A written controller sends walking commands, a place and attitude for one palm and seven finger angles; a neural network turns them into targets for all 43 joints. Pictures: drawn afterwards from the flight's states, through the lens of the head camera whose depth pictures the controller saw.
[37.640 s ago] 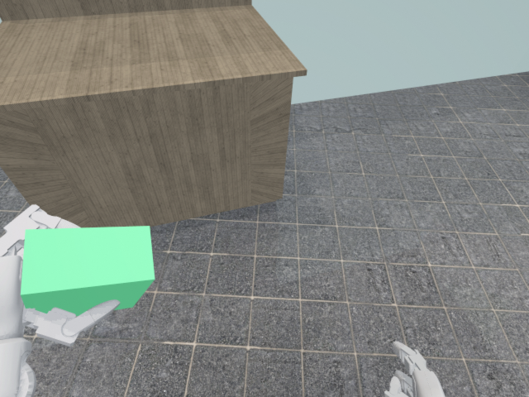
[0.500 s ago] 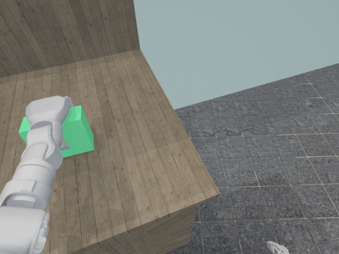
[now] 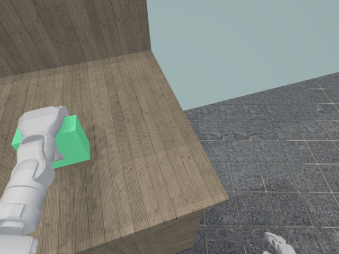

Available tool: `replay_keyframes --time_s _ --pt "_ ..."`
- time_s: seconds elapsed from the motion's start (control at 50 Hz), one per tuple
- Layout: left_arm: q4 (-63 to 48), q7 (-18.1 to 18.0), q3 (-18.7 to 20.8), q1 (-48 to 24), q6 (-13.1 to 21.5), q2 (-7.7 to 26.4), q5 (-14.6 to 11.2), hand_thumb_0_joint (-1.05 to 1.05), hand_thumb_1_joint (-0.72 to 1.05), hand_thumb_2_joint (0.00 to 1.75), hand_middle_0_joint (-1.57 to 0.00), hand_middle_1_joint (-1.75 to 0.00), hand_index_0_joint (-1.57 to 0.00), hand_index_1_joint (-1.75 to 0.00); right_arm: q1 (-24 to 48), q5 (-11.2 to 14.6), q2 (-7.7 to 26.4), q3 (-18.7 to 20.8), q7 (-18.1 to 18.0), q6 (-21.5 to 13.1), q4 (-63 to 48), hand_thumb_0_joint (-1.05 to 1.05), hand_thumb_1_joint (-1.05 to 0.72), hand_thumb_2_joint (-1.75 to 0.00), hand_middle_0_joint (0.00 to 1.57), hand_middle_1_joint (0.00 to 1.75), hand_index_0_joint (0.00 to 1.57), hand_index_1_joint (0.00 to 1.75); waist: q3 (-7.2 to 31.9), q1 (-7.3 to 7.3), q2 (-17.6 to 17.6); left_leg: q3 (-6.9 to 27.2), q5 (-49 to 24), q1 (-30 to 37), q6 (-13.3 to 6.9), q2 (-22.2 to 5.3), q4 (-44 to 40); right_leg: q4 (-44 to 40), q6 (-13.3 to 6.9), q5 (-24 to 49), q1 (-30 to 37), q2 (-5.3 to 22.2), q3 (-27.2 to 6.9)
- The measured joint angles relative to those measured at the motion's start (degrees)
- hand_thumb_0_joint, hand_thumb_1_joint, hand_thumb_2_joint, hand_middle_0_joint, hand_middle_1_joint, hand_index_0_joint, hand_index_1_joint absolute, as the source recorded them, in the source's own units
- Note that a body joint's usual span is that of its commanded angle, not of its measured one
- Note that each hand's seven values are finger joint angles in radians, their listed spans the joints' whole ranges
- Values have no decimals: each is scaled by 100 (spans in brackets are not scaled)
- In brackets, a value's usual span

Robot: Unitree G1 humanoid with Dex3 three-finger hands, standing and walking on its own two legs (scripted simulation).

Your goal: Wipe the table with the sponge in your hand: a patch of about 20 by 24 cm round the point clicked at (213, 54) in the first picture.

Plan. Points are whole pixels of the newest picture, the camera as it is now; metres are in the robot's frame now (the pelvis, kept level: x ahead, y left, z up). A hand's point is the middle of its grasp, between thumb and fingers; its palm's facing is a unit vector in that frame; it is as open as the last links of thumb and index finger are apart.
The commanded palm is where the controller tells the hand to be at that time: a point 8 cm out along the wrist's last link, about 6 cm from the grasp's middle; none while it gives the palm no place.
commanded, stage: wipe back along the first lane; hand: left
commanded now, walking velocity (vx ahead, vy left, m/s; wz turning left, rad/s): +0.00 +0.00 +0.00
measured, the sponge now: (58, 148) +0.35 +0.33 +0.04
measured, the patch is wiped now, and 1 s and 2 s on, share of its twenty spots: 0.95 0.95 0.95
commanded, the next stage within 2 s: lift the sponge slowly off the table in 1.30 s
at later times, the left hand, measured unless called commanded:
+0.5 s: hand (54, 154) +0.31 +0.30 +0.08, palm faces +0.00 -0.03 -1.00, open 10.4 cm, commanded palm +0.27 +0.28 +0.12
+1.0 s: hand (56, 172) +0.26 +0.27 +0.08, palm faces +0.01 -0.04 -1.00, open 10.4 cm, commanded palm +0.22 +0.26 +0.12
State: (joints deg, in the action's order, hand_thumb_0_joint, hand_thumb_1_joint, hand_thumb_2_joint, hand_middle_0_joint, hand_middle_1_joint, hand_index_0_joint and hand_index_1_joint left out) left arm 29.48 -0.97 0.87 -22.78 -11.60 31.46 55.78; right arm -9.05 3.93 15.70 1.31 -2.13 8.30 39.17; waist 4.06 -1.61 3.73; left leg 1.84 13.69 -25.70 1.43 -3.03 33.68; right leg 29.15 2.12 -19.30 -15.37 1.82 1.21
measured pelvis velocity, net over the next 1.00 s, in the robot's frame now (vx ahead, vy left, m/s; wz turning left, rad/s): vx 0.00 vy -0.02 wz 0.01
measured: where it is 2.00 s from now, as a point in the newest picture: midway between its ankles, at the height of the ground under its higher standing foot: outside the picture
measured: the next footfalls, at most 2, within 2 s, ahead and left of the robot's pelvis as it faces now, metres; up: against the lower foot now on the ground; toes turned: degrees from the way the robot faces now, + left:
none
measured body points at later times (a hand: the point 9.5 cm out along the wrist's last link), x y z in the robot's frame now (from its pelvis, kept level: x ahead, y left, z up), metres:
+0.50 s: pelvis -0.01 +0.00 +0.00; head -0.01 -0.02 +0.45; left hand +0.30 +0.29 +0.13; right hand +0.20 -0.23 -0.10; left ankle +0.03 +0.14 -0.73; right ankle -0.05 -0.15 -0.73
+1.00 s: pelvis +0.00 -0.02 +0.00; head -0.01 -0.05 +0.45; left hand +0.26 +0.27 +0.13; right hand +0.22 -0.24 -0.09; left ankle +0.03 +0.14 -0.73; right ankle -0.05 -0.15 -0.73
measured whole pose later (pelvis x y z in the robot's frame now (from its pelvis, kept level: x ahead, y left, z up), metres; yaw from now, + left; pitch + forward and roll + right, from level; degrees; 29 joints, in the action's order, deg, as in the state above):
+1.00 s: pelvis +0.00 -0.02 +0.00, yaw +1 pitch +1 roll -1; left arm 1.3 -2.1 -3.1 1.8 -18.1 27.6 54.6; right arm -4.7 3.6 15.3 -0.1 -1.7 5.9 36.5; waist 3.5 -4.2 5.8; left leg 2.5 14.0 -19.9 2.5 -3.3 33.0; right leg 30.7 1.2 -21.0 -10.4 1.5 1.8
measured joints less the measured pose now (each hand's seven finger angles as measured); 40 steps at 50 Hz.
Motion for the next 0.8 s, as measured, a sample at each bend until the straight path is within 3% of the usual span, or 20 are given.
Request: replay_keyframes --time_s 0.24,0.56,0.8 --pt "-423 -73 -247 269 -391 -147 -33 0 -50 105 -66 -137 -68 -136 55 40 -66 -70 22 3 -56 1 -90 -90 20 30 20 30 11 -2 48 2 -25 45 -29 34 21 31 -5 11 48 30 3" --pt "-1603 -198 -559 1232 -657 -412 -41 0 -50 105 -65 -138 -68 -136 438 32 -107 -170 30 -82 -188 1 -90 -90 20 30 20 30 -2 -220 125 59 -32 327 10 56 -30 56 -11 -46 321 44 63" --pt "-2071 -88 -586 1634 -770 -452 -26 0 -50 105 -65 -138 -68 -136 554 2 -88 -205 3 -167 -226 1 -90 -90 20 30 20 30 -57 -285 163 118 -35 492 83 20 -87 93 -69 -107 459 0 116"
